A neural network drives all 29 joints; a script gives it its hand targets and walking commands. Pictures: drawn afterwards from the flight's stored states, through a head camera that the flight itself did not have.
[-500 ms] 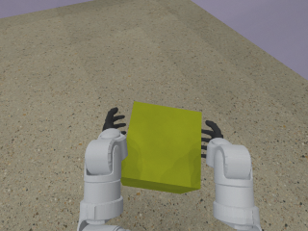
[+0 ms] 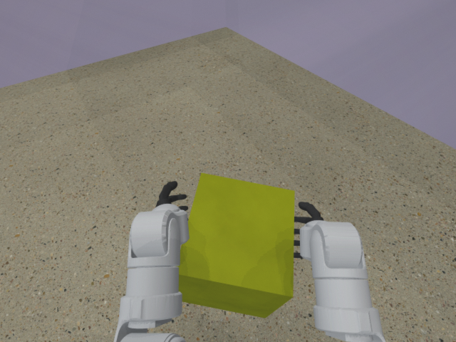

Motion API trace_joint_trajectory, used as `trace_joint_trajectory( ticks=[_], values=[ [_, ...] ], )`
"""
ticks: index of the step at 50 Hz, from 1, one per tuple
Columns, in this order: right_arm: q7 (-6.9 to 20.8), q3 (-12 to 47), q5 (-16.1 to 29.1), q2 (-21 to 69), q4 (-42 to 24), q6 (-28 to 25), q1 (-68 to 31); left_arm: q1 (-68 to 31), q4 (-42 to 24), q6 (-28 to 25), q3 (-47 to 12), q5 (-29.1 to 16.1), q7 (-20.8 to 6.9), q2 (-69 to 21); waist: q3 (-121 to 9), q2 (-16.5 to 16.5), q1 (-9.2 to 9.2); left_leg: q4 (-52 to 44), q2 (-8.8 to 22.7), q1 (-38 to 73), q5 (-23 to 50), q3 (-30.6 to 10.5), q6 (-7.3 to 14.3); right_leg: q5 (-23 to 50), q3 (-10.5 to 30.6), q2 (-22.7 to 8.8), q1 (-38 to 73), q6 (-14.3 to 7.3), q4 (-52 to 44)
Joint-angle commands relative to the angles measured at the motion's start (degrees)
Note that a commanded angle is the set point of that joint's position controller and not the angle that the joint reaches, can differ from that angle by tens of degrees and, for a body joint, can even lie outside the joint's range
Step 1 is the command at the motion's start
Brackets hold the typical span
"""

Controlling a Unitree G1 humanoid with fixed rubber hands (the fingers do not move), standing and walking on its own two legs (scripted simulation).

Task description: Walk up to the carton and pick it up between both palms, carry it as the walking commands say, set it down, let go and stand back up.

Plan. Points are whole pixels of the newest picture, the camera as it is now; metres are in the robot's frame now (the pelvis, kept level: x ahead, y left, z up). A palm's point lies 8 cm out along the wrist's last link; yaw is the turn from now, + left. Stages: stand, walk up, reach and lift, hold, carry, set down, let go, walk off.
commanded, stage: carry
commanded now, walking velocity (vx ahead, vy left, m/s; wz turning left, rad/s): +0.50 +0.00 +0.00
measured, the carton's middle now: (234, 248) +0.31 +0.01 -0.01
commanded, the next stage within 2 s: none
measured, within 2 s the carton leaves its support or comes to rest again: neither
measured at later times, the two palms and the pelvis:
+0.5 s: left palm (169, 134) +0.55 +0.16 +0.07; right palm (277, 143) +0.53 -0.09 +0.06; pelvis +0.23 +0.03 +0.01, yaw -1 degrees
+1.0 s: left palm (186, 71) +0.82 +0.15 +0.09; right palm (270, 78) +0.81 -0.10 +0.07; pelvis +0.51 +0.01 +0.02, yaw +3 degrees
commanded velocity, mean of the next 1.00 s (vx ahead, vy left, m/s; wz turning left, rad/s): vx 0.50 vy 0.00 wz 0.00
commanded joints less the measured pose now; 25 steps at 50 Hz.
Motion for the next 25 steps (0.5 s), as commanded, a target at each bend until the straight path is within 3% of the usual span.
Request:
trace_joint_trajectory(
  ticks=[1,2,3,4,5,7,10,11,13,14,15,16,17,18,20,21,22,25],
  values=[
    [21.32,33.58,29.05,61.08,-20.85,-6.91,-52.65,-29.9,-2.6,0.08,-33.39,-25.8,-26.78,-66.03,-24.41,-6.87,3.15,13.91,3.37,-6.61,20.81,-1.04,0.0,4.34,17.77,-12.07,25.14,-7.03,-17.39],
    [21.62,34.26,29.49,60.77,-20.07,-6.33,-50.95,-28.5,-2.37,-0.35,-31.6,-24.49,-26.2,-63.97,-21.97,-18.71,3.22,23.28,-1.98,-23.69,-2.03,0.27,-1.15,33.69,30.21,-19.92,36.33,-12.12,-15.33],
    [21.76,33.95,29.65,60.62,-19.09,-6.4,-47.64,-28.23,-5.27,-0.36,-32.08,-24.86,-25.89,-63.05,-19.5,-14.39,3.35,26.7,-2.91,-34.31,-12.4,-3.61,-0.46,50.66,27.33,-19.64,43.05,-13.43,-11.81],
    [21.73,33.15,29.5,60.86,-17.65,-6.56,-45.37,-28.24,-6.39,-0.34,-33.41,-25.0,-25.76,-63.03,-19.7,-9.26,3.49,28.06,-2.2,-38.86,-12.2,-5.4,0.39,55.11,22.95,-19.12,47.9,-12.5,-9.4],
    [21.64,33.4,29.64,60.64,-18.01,-6.86,-44.15,-27.61,-7.31,-0.61,-34.15,-24.69,-25.68,-63.07,-19.96,-7.16,3.62,26.27,-1.75,-41.52,-9.92,-6.01,0.82,55.44,20.47,-18.1,50.21,-10.98,-8.85],
    [21.33,34.35,29.85,60.4,-20.63,-7.46,-43.94,-27.36,-10.19,-0.99,-35.17,-24.36,-25.55,-62.86,-20.03,-8.6,3.53,21.86,-1.2,-42.42,-2.98,-5.19,1.02,56.28,17.05,-16.75,51.07,-8.94,-9.73],
    [20.52,34.53,27.93,58.86,-22.97,-7.88,-41.01,-26.82,-12.6,-0.59,-36.46,-25.21,-26.32,-61.5,-19.75,-8.88,2.79,8.94,-3.47,-27.37,10.34,-2.12,1.08,54.96,6.93,-12.55,38.24,-7.29,-11.98],
    [20.26,34.56,27.28,58.59,-23.1,-7.92,-39.57,-26.13,-12.69,-0.32,-36.99,-25.46,-26.68,-61.24,-19.7,-9.0,2.4,2.3,-5.38,-18.81,13.69,-0.16,1.47,57.95,2.03,-10.14,32.48,-5.94,-10.9],
    [19.99,35.1,26.26,58.9,-23.58,-8.0,-37.57,-23.93,-12.03,0.23,-37.37,-25.43,-27.4,-60.98,-21.05,-12.43,1.64,-4.11,-9.27,-5.06,18.83,5.34,2.75,67.03,-1.67,-8.76,26.03,-4.2,-4.4],
    [19.85,35.77,25.96,59.6,-24.12,-8.05,-37.38,-23.03,-11.3,0.39,-37.36,-25.37,-27.74,-61.14,-23.47,-13.22,0.55,-7.82,-9.48,4.42,23.35,6.66,4.0,65.98,-4.31,-7.84,21.48,-2.36,2.16],
    [19.89,36.27,25.83,60.36,-24.01,-7.99,-37.51,-22.82,-9.77,0.62,-37.42,-25.08,-28.04,-61.45,-26.35,-12.46,-0.97,-7.94,-6.78,17.69,23.75,2.02,6.36,56.43,-3.74,-6.6,11.25,-0.37,10.08],
    [20.28,36.2,25.83,59.89,-23.08,-7.82,-37.27,-21.51,-8.2,0.89,-37.59,-24.3,-28.17,-62.0,-30.08,-4.34,-1.97,-8.43,4.13,31.2,21.42,-13.44,8.97,32.79,-1.7,-3.93,-2.73,1.24,22.57],
    [20.71,34.71,25.57,59.29,-20.51,-7.68,-36.08,-19.43,-5.75,1.49,-37.68,-23.77,-28.31,-62.63,-33.52,11.76,0.27,-10.82,18.67,42.7,34.44,-37.33,14.72,-5.22,1.52,3.71,-18.48,2.14,34.06],
    [20.9,34.36,26.23,59.58,-19.54,-7.98,-36.45,-23.09,-7.4,1.1,-37.87,-24.44,-28.18,-61.9,-34.3,11.84,0.69,-8.95,19.75,44.43,37.14,-37.57,17.87,-6.49,9.66,0.52,-23.34,-0.13,40.26],
    [21.07,34.2,25.5,61.27,-18.58,-8.47,-36.47,-27.57,-9.3,0.2,-38.92,-25.7,-28.27,-62.73,-26.58,2.57,0.02,-11.24,17.34,33.95,39.04,-28.59,13.6,-2.29,10.16,-3.61,-25.43,-1.06,36.18],
    [21.14,34.02,26.15,61.9,-19.98,-8.77,-39.15,-29.6,-10.66,-0.21,-39.35,-26.1,-28.23,-63.18,-24.39,-0.05,0.08,-13.3,16.33,29.37,37.97,-24.4,12.67,-1.13,9.73,-5.17,-23.8,-0.76,29.56],
    [21.14,33.95,26.92,61.61,-21.59,-8.94,-40.81,-29.47,-11.01,-0.37,-39.2,-26.01,-27.97,-63.45,-23.74,-0.05,-0.03,-15.52,15.72,25.86,35.67,-21.2,12.25,-0.51,8.29,-5.24,-21.08,-0.48,23.95],
    [21.07,34.23,28.64,60.38,-25.59,-8.89,-42.58,-28.25,-12.07,-0.77,-38.56,-25.44,-26.79,-64.4,-23.61,4.0,0.16,-17.49,14.08,23.58,35.0,-15.47,11.45,2.58,3.79,-2.9,-18.1,-0.61,13.71]
  ],
)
